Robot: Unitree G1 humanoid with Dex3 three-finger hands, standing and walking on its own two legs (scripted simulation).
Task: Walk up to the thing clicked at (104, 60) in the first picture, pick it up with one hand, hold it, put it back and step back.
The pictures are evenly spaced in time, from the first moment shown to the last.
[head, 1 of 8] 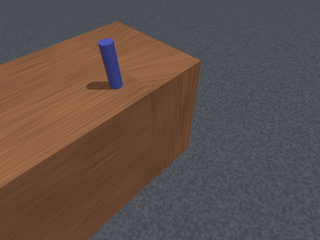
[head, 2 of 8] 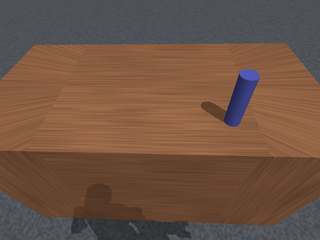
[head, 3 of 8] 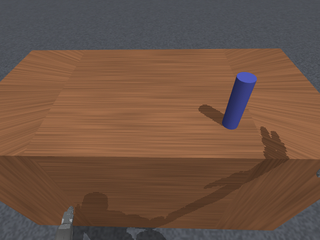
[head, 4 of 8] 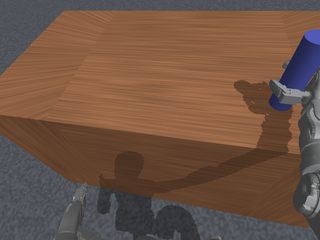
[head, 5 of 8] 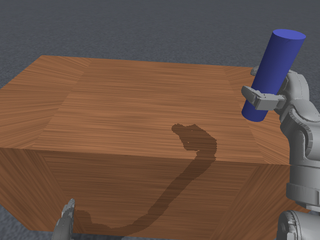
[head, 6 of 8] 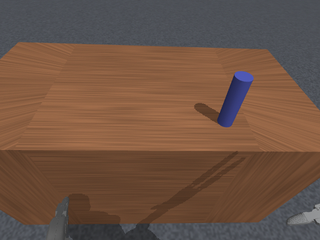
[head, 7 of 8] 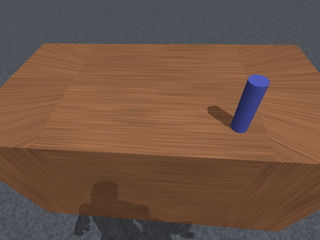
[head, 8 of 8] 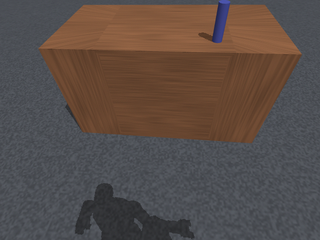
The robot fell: no
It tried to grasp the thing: yes
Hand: right
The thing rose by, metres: 0.24
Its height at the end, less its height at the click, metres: +0.00
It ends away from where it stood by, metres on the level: 0.01
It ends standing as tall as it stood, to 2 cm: yes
